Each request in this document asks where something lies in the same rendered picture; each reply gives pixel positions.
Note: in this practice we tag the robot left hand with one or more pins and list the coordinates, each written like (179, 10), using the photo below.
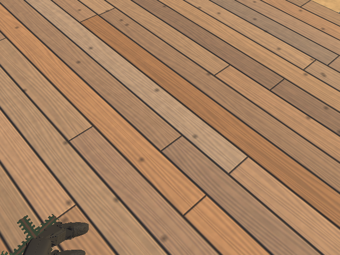
(54, 235)

